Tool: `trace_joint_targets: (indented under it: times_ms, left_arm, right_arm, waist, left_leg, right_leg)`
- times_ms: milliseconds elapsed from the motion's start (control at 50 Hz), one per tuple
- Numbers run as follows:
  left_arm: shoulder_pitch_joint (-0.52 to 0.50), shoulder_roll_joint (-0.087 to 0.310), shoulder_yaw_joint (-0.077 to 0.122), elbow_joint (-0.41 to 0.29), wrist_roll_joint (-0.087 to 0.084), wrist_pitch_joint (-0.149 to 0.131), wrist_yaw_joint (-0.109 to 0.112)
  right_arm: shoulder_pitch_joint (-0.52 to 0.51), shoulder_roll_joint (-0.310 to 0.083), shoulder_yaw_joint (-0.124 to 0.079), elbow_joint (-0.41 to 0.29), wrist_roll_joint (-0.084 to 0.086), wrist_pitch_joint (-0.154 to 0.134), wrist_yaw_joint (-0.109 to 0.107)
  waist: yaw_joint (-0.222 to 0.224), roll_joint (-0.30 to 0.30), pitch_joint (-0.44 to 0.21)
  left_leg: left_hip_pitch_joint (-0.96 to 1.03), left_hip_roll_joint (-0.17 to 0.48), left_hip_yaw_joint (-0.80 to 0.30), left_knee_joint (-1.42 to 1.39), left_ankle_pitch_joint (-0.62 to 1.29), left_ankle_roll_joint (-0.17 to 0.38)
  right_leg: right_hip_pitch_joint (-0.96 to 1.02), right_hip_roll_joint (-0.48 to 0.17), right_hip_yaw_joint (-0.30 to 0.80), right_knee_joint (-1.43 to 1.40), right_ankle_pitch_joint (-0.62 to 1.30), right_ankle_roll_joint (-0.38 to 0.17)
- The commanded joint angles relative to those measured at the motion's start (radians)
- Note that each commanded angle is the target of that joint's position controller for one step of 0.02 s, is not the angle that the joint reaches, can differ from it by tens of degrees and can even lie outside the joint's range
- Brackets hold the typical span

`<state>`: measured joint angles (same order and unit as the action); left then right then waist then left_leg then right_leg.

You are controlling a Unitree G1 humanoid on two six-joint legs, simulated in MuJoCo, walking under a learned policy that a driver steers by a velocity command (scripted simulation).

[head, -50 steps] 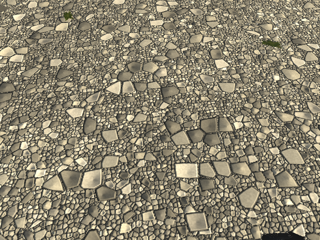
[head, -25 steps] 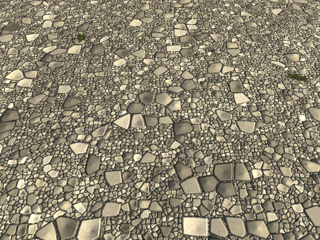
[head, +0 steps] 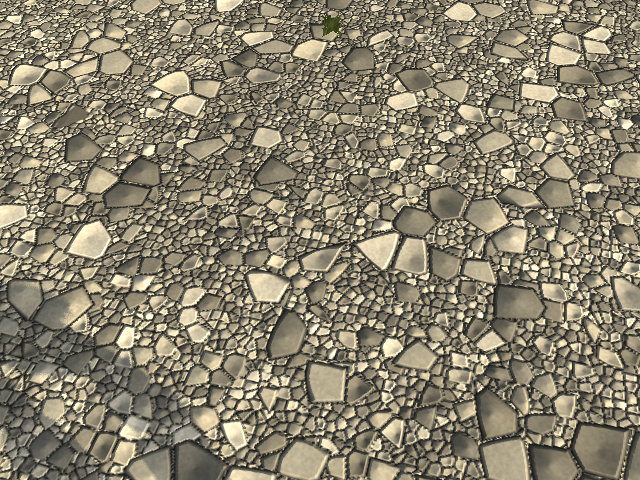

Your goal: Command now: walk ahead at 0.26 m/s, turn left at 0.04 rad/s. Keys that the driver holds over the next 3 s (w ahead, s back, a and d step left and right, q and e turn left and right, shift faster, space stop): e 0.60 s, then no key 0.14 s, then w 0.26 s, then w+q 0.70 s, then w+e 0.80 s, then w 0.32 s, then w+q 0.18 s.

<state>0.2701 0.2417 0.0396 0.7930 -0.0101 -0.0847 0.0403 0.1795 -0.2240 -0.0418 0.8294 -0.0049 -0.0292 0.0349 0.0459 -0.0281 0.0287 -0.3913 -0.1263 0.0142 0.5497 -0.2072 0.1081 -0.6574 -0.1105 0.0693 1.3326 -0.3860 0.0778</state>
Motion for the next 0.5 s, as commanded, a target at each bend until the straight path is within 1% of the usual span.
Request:
trace_joint_targets:
  times_ms: [20, 40, 60, 100, 120, 160, 180, 200, 220, 240, 260, 280, 300, 320, 340, 360, 380, 400, 420, 460, 500]
  left_arm:
    - [0.128, 0.066, 0.024, -0.014, 0.015, 0.019, 0.017]
    - [0.097, 0.048, 0.018, -0.015, 0.014, 0.013, 0.012]
    - [0.078, 0.039, 0.016, -0.01, 0.009, 0.01, 0.005]
    - [0.028, 0.045, 0.019, -0.021, 0.0, 0.015, -0.005]
    - [-0.003, 0.056, 0.023, -0.037, -0.002, 0.02, -0.009]
    - [-0.072, 0.087, 0.036, -0.081, 0.002, 0.027, -0.016]
    - [-0.093, 0.092, 0.04, -0.1, 0.003, 0.031, -0.022]
    - [-0.103, 0.093, 0.044, -0.113, 0.006, 0.035, -0.03]
    - [-0.096, 0.087, 0.046, -0.119, 0.008, 0.039, -0.037]
    - [-0.074, 0.089, 0.05, -0.116, 0.01, 0.041, -0.043]
    - [-0.041, 0.139, 0.068, -0.115, 0.016, 0.041, -0.042]
    - [0.01, 0.231, 0.094, -0.116, 0.028, 0.04, -0.037]
    - [0.123, 0.217, 0.091, -0.104, 0.028, 0.045, -0.04]
    - [0.104, 0.193, 0.079, -0.118, 0.034, 0.042, -0.04]
    - [0.023, 0.185, 0.08, -0.142, 0.025, 0.046, -0.035]
    - [-0.04, 0.18, 0.079, -0.159, 0.009, 0.059, -0.027]
    - [-0.082, 0.173, 0.076, -0.175, 0.003, 0.07, -0.02]
    - [-0.107, 0.176, 0.078, -0.184, 0.006, 0.082, -0.018]
    - [-0.107, 0.179, 0.08, -0.19, 0.008, 0.089, -0.015]
    - [-0.097, 0.185, 0.084, -0.197, 0.008, 0.093, -0.007]
    - [-0.092, 0.191, 0.087, -0.201, 0.004, 0.096, 0.002]
  right_arm:
    - [-0.081, -0.112, -0.024, -0.073, -0.015, -0.051, -0.014]
    - [-0.071, -0.119, -0.029, -0.061, -0.015, -0.053, -0.024]
    - [-0.053, -0.122, -0.031, -0.049, -0.017, -0.051, -0.031]
    - [-0.032, -0.125, -0.032, -0.024, -0.013, -0.045, -0.038]
    - [-0.029, -0.128, -0.035, -0.017, -0.009, -0.039, -0.041]
    - [-0.017, -0.149, -0.045, -0.005, 0.002, -0.019, -0.053]
    - [-0.01, -0.155, -0.049, -0.002, 0.007, -0.007, -0.06]
    - [-0.01, -0.158, -0.053, -0.002, 0.014, 0.003, -0.067]
    - [-0.015, -0.159, -0.056, -0.006, 0.021, 0.014, -0.074]
    - [-0.015, -0.156, -0.057, -0.008, 0.027, 0.022, -0.08]
    - [0.023, -0.144, -0.058, -0.012, 0.017, 0.023, -0.083]
    - [0.038, -0.111, -0.053, -0.042, -0.005, 0.013, -0.082]
    - [-0.037, -0.114, -0.042, -0.069, -0.028, 0.01, -0.072]
    - [-0.025, -0.112, -0.043, -0.067, -0.007, 0.014, -0.062]
    - [-0.044, -0.112, -0.043, -0.061, 0.011, 0.024, -0.064]
    - [-0.06, -0.118, -0.048, -0.058, 0.01, 0.036, -0.072]
    - [-0.071, -0.133, -0.055, -0.06, 0.002, 0.045, -0.08]
    - [-0.074, -0.123, -0.055, -0.064, -0.001, 0.051, -0.082]
    - [-0.072, -0.114, -0.053, -0.065, 0.0, 0.054, -0.083]
    - [-0.07, -0.106, -0.05, -0.064, 0.007, 0.053, -0.087]
    - [-0.089, -0.106, -0.049, -0.069, 0.003, 0.051, -0.089]
  waist:
    - [0.031, 0.045, -0.117]
    - [0.015, 0.077, -0.128]
    - [-0.001, 0.091, -0.146]
    - [-0.024, 0.084, -0.149]
    - [-0.031, 0.085, -0.14]
    - [-0.048, 0.098, -0.11]
    - [-0.052, 0.099, -0.097]
    - [-0.049, 0.098, -0.085]
    - [-0.038, 0.096, -0.084]
    - [-0.025, 0.082, -0.091]
    - [-0.029, -0.001, -0.132]
    - [-0.051, -0.202, -0.186]
    - [0.036, -0.274, -0.288]
    - [0.019, -0.175, -0.338]
    - [0.001, -0.103, -0.273]
    - [-0.019, -0.039, -0.211]
    - [-0.038, -0.021, -0.189]
    - [-0.055, -0.043, -0.176]
    - [-0.056, -0.065, -0.177]
    - [-0.052, -0.093, -0.184]
    - [-0.042, -0.104, -0.181]
  left_leg:
    - [-0.01, 0.331, -0.2, -0.207, 0.721, 0.178]
    - [-0.014, 0.296, -0.13, -0.207, 0.749, 0.151]
    - [0.005, 0.28, -0.092, -0.209, 0.747, 0.135]
    - [0.069, 0.293, -0.075, -0.216, 0.728, 0.117]
    - [0.106, 0.306, -0.076, -0.212, 0.704, 0.112]
    - [0.188, 0.336, -0.092, -0.186, 0.644, 0.106]
    - [0.221, 0.353, -0.104, -0.166, 0.602, 0.103]
    - [0.249, 0.367, -0.114, -0.137, 0.565, 0.097]
    - [0.263, 0.372, -0.115, -0.098, 0.53, 0.083]
    - [0.261, 0.351, -0.097, -0.041, 0.494, 0.053]
    - [0.21, 0.278, -0.036, 0.083, 0.411, -0.004]
    - [-0.03, 0.112, 0.081, 0.36, 0.11, -0.102]
    - [-0.247, 0.011, -0.001, 0.573, -0.442, -0.133]
    - [-0.297, 0.058, -0.117, 0.672, -0.461, -0.126]
    - [-0.327, 0.081, -0.121, 0.694, -0.389, -0.129]
    - [-0.339, 0.103, -0.114, 0.654, -0.316, -0.139]
    - [-0.3, 0.122, -0.113, 0.591, -0.26, -0.146]
    - [-0.245, 0.111, -0.093, 0.536, -0.219, -0.153]
    - [-0.213, 0.097, -0.085, 0.495, -0.191, -0.159]
    - [-0.188, 0.085, -0.094, 0.408, -0.159, -0.168]
    - [-0.163, 0.086, -0.111, 0.334, -0.129, -0.171]
  right_leg:
    - [0.14, -0.052, 0.023, -0.316, 0.141, 0.01]
    - [0.197, -0.032, 0.004, -0.423, 0.236, -0.008]
    - [0.236, -0.009, -0.014, -0.494, 0.333, -0.02]
    - [0.248, 0.016, -0.02, -0.569, 0.395, -0.041]
    - [0.23, 0.025, -0.021, -0.592, 0.379, -0.051]
    - [0.157, 0.041, -0.028, -0.613, 0.288, -0.074]
    - [0.128, 0.045, -0.032, -0.624, 0.238, -0.085]
    - [0.11, 0.052, -0.04, -0.644, 0.2, -0.097]
    - [0.121, 0.061, -0.053, -0.687, 0.202, -0.112]
    - [0.178, 0.072, -0.06, -0.758, 0.284, -0.134]
    - [0.303, 0.045, 0.017, -0.799, 0.617, -0.172]
    - [0.528, -0.107, 0.264, -0.822, 0.959, -0.306]
    - [0.715, -0.239, 0.493, -0.896, 1.035, -0.436]
    - [0.732, -0.233, 0.498, -0.909, 0.835, -0.422]
    - [0.669, -0.186, 0.427, -0.921, 0.706, -0.376]
    - [0.587, -0.149, 0.366, -0.942, 0.617, -0.336]
    - [0.512, -0.118, 0.328, -0.957, 0.545, -0.31]
    - [0.442, -0.078, 0.299, -0.967, 0.504, -0.29]
    - [0.417, -0.055, 0.287, -0.978, 0.468, -0.283]
    - [0.416, -0.04, 0.29, -0.986, 0.395, -0.276]
    - [0.404, -0.032, 0.314, -1.0, 0.28, -0.271]
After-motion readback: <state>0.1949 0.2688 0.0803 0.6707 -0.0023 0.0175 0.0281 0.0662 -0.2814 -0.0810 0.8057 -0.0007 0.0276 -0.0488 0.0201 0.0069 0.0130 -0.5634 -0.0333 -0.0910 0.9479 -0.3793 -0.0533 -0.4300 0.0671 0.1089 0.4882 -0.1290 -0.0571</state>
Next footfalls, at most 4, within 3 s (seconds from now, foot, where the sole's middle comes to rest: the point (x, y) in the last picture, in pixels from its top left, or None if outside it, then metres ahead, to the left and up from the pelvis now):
0.26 right None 0.20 -0.16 -0.76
0.72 left None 0.23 0.05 -0.76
1.10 right None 0.20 -0.21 -0.76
1.56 left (371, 418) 0.58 -0.05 -0.76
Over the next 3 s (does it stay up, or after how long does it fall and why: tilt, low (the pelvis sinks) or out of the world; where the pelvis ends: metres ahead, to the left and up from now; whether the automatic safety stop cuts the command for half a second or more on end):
stays up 1.20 -0.26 0.02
